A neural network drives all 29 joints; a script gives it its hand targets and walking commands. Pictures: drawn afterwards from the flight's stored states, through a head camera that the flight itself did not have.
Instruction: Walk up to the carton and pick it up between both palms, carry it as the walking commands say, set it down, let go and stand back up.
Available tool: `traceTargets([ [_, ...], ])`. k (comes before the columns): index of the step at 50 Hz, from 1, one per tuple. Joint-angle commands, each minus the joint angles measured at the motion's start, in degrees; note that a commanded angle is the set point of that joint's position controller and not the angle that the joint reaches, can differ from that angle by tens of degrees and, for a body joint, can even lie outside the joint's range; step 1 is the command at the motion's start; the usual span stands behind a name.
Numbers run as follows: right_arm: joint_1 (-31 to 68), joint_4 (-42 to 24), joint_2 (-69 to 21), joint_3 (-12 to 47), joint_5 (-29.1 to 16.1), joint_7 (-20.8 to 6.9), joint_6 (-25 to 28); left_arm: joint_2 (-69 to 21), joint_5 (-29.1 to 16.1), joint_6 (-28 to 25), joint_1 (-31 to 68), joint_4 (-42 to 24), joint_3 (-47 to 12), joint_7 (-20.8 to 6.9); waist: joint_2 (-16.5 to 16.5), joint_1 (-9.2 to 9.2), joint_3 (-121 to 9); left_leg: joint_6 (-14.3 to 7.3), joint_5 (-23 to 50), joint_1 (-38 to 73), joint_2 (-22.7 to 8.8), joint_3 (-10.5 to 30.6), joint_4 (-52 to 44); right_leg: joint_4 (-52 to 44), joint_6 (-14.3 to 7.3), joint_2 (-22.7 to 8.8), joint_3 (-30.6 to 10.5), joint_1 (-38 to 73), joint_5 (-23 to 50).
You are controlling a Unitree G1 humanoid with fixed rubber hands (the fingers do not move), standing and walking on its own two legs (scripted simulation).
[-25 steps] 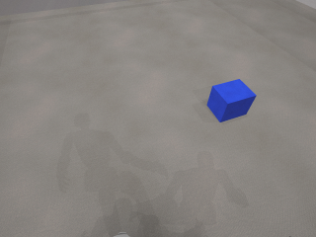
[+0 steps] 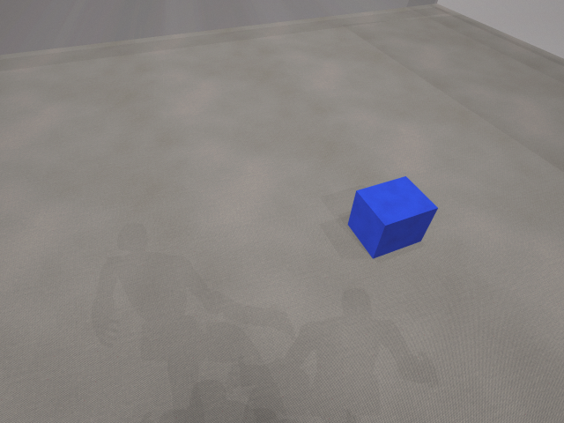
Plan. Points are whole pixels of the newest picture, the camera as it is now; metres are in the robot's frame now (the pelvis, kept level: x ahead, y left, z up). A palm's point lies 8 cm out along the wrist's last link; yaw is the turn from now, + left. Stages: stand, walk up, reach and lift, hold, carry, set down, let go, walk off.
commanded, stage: walk up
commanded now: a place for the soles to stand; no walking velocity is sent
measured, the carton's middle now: (389, 216) +1.08 -0.49 -0.64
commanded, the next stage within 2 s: none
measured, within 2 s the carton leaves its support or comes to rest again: neither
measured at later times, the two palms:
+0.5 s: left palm (154, 352) +0.27 +0.23 -0.11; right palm out of the picture +0.17 -0.43 -0.08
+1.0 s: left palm (193, 299) +0.37 +0.18 -0.12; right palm out of the picture +0.29 -0.46 -0.06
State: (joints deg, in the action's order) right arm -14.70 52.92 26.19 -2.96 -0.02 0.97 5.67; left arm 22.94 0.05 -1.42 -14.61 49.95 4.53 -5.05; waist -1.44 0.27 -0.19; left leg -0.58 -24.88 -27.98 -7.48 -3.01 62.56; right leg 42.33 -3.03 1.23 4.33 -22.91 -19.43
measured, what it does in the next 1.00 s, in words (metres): walks ahead: left foot, then right foot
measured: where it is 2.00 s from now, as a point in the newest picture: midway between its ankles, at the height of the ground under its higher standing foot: (354, 358)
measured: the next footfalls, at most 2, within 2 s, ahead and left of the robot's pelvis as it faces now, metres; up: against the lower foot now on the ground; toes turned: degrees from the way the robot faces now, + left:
left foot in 0.14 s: +0.15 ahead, +0.14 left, +0.00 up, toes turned +7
right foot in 0.46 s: +0.25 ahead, -0.18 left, +0.00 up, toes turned -4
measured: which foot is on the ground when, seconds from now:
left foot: up 0.00-0.12, down 0.14-0.46, up 0.48-0.76, down 0.78-1.00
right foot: down 0.00-0.20, up 0.22-0.44, down 0.46-0.82, up 0.84-1.00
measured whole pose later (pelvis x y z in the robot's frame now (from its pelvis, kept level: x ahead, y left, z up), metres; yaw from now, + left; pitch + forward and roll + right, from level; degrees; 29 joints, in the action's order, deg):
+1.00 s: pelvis +0.27 -0.11 +0.00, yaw -2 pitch -1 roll +2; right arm -19.2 52.9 25.5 -3.0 0.0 2.6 7.0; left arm 23.0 0.0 -0.2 -11.8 48.0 4.6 -5.1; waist -6.9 0.3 1.7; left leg -0.3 -18.9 -20.6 -6.1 -6.5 40.7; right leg 58.7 -3.6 -2.1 -0.2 -28.9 -24.8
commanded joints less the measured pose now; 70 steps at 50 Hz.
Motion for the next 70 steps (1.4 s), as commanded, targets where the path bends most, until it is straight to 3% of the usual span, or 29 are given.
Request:
traceTargets([
  [1,0.19,-1.72,13.42,-2.63,-0.47,0.49,2.21,16.17,2.28,-1.29,-2.48,-4.28,5.01,1.32,-6.80,4.21,0.96,-0.97,-4.41,-11.93,1.12,1.02,-12.67,-20.62,-11.50,-14.70,-25.67,14.72,8.49],
  [5,-1.12,-1.21,10.96,-2.64,-0.41,0.55,2.60,15.17,2.71,-0.90,-2.50,-5.91,4.66,1.18,-10.20,4.01,-3.33,-1.33,2.32,-3.03,4.26,-3.12,-22.73,-17.87,-11.19,-13.58,-20.93,15.19,18.28],
  [7,-9.24,1.39,9.90,-2.97,-0.57,0.96,3.06,13.56,2.12,-0.50,2.94,-7.64,3.85,0.89,-7.32,-1.24,-6.72,-1.94,15.82,14.88,7.17,-6.67,-34.85,-8.91,-8.19,-9.41,-12.58,6.54,21.15],
  [8,-17.20,3.08,13.83,-4.81,0.08,1.73,3.46,9.83,1.77,-0.94,5.74,-9.58,2.67,0.74,0.10,-5.92,-11.86,-5.25,17.13,31.35,0.85,2.29,-38.30,3.83,-4.87,-5.63,-8.37,-4.09,21.26],
  [9,-21.14,2.61,20.38,-6.91,1.24,2.45,3.70,6.22,2.10,-1.65,5.16,-10.95,1.94,0.50,13.14,-7.91,-15.31,-10.60,7.35,43.47,-15.19,24.75,-42.47,16.93,-0.57,-0.65,-4.27,-19.60,5.75],
  [10,-17.31,0.92,23.67,-7.08,1.03,2.92,3.46,9.98,3.18,-1.27,5.24,-10.50,2.94,0.75,10.38,-7.16,-12.15,-16.84,3.66,43.36,-22.59,36.32,-45.13,22.26,1.03,-0.54,-8.39,-27.73,-9.00],
  [13,-10.39,-0.59,18.08,-5.78,0.75,2.59,2.81,12.81,2.93,-1.13,6.39,-8.52,3.70,0.47,2.23,-3.74,-1.67,-17.64,6.26,33.38,-18.27,22.12,-40.87,22.24,3.22,-7.25,-11.63,-30.21,-7.34],
  [21,2.96,-3.72,19.32,-5.26,1.60,1.02,2.63,12.71,2.22,-0.07,-0.31,-3.67,5.35,-1.26,12.24,4.52,1.31,-10.64,2.64,4.57,-13.62,5.71,-36.34,-2.49,2.34,-7.36,-5.14,1.20,-0.81],
  [22,4.53,-3.85,16.61,-4.26,1.76,0.85,2.11,13.98,2.55,-0.43,-5.43,-1.11,6.31,-0.80,6.25,7.95,-0.13,-7.63,-1.16,-3.95,-9.36,0.54,-25.79,-6.22,2.59,-4.13,-3.16,12.78,0.56],
  [23,3.15,-4.13,11.14,-2.51,1.65,0.70,1.57,18.09,3.59,-0.94,-12.12,1.15,7.86,0.26,-12.10,11.58,-1.24,-3.47,2.21,-13.10,-1.20,-5.87,-1.28,-17.52,1.11,-6.62,-15.48,20.90,-12.08],
  [24,2.14,-5.55,5.90,-0.44,1.34,1.30,1.37,21.73,2.83,-1.30,-9.11,-1.98,7.77,1.28,-21.93,10.14,1.65,-1.51,-8.85,-24.86,7.19,-2.01,8.52,-29.63,-2.61,-14.50,-38.28,19.08,-19.64],
  [25,1.23,-4.44,10.13,-1.55,1.33,1.93,0.49,22.37,1.94,-0.98,-3.65,-3.49,7.93,1.55,-11.45,6.51,2.88,-2.02,-5.70,-22.53,3.94,3.35,9.88,-34.49,-5.50,-17.72,-42.95,15.22,-27.03],
  [27,1.08,-2.63,14.32,-2.71,0.72,1.34,0.70,18.45,1.30,-0.89,-0.23,-4.13,6.20,1.65,-3.73,4.26,3.82,-0.96,0.23,-18.63,0.52,2.73,7.55,-27.45,-6.80,-15.46,-35.96,12.93,-12.37],
  [30,-2.49,-1.33,13.32,-2.61,-0.64,1.16,1.52,15.88,1.90,-1.37,-1.55,-4.86,5.01,1.94,-5.95,3.24,1.25,-0.81,-0.69,-14.01,0.36,1.78,-4.62,-20.04,-9.89,-13.73,-24.96,14.16,9.68],
  [36,-2.40,-1.03,11.02,-2.63,-0.46,1.11,2.06,14.85,3.03,-0.49,-1.76,-7.50,4.59,1.33,-10.60,4.11,-2.55,-1.13,2.19,-2.37,4.27,-3.42,-19.41,-18.08,-10.96,-13.36,-19.54,11.42,16.42],
  [38,-9.00,1.18,9.90,-2.90,-0.65,1.48,2.56,13.69,2.67,0.06,2.85,-9.04,3.99,1.05,-8.15,-0.22,-4.79,-1.64,12.77,12.14,7.04,-6.50,-30.31,-11.01,-8.79,-10.21,-13.29,4.02,16.21],
  [39,-15.84,2.84,12.49,-4.25,-0.33,2.12,3.04,10.76,2.37,-0.18,5.18,-10.52,2.92,0.87,-2.49,-4.51,-8.79,-3.63,15.89,26.39,4.55,-2.56,-35.23,-0.82,-6.54,-7.40,-9.37,-3.83,19.03],
  [41,-19.07,1.16,22.98,-7.01,1.43,3.55,3.31,7.64,2.91,-0.71,3.44,-11.60,2.58,0.77,12.67,-6.40,-12.32,-14.88,1.55,40.43,-21.25,36.07,-45.59,22.13,0.50,0.22,-6.04,-25.89,-9.12],
  [43,-11.65,0.04,21.10,-6.17,0.24,3.40,2.70,14.57,3.69,0.18,5.77,-10.04,4.28,0.68,2.25,-4.23,-4.78,-18.31,-3.85,30.39,-21.33,30.59,-42.89,24.76,2.18,-6.77,-11.63,-26.85,-8.56],
  [46,-5.55,-1.79,17.85,-5.14,0.89,2.87,2.32,12.73,3.33,0.55,1.84,-6.91,4.60,-0.10,4.61,-0.84,1.34,-13.57,-4.55,20.23,-14.87,17.00,-42.36,17.35,2.93,-7.52,-10.28,-21.75,-6.19],
  [52,1.54,-3.58,20.50,-5.65,1.91,1.56,2.10,13.54,2.58,1.12,-1.40,-4.69,5.88,-1.05,12.62,3.35,2.39,-11.46,-10.32,2.96,-14.67,10.33,-38.81,2.76,2.19,-7.68,-5.96,-3.74,-5.94],
  [54,3.73,-3.94,14.72,-3.59,2.31,1.30,0.95,15.54,3.36,0.13,-12.08,0.08,7.36,0.07,-1.90,9.63,-0.55,-5.73,-12.68,-11.93,-6.06,0.09,-14.19,-8.16,2.09,-2.76,-6.18,16.71,-6.49],
  [55,2.76,-4.57,7.50,-1.14,1.94,1.53,0.51,20.45,4.03,-0.21,-12.83,-0.87,7.96,1.08,-21.79,11.12,3.35,-1.85,-11.58,-25.13,3.86,-5.70,7.28,-24.49,-0.39,-12.04,-30.30,16.56,-24.59],
  [56,2.67,-5.13,7.88,-0.99,1.75,2.53,-0.13,22.16,2.58,-0.48,-4.81,-4.84,7.64,1.60,-16.42,6.62,7.03,-1.74,-7.96,-25.89,5.56,1.96,10.80,-34.19,-3.86,-16.55,-42.80,9.05,-30.16],
  [58,2.97,-2.92,14.60,-2.80,1.11,2.13,-0.03,19.63,1.69,-0.06,-1.53,-5.13,6.49,1.76,-5.49,5.10,7.66,-1.09,-0.61,-19.80,1.29,2.70,9.12,-30.73,-5.78,-15.31,-39.31,6.46,-24.05],
  [62,-2.83,-2.00,13.15,-2.53,-0.65,2.05,1.77,15.86,2.37,-0.44,-3.44,-6.27,5.16,2.20,-6.62,3.71,1.72,-1.08,-4.53,-13.78,1.83,0.79,-7.79,-16.40,-10.71,-14.11,-24.79,13.86,17.57],
  [67,-8.82,0.24,9.53,-2.38,-0.93,2.50,2.70,13.68,2.43,0.46,0.20,-9.09,4.16,1.83,-9.10,0.24,-4.87,-1.71,7.58,7.54,7.18,-5.92,-28.25,-7.45,-9.65,-10.53,-14.03,8.13,31.36],
  [68,-16.26,2.27,10.81,-3.36,-0.69,3.08,3.04,11.71,2.05,0.36,3.39,-10.61,3.44,1.58,-5.56,-4.07,-8.86,-2.79,16.64,21.98,6.03,-4.19,-34.77,1.60,-7.02,-7.66,-9.66,0.82,31.24],
  [70,-20.27,1.32,22.11,-6.58,1.30,4.45,3.14,6.42,2.67,-0.14,2.02,-12.42,2.63,1.39,13.48,-5.71,-12.89,-14.00,12.25,41.40,-20.45,35.30,-42.42,23.25,0.43,0.75,-5.51,-25.68,-9.39],
])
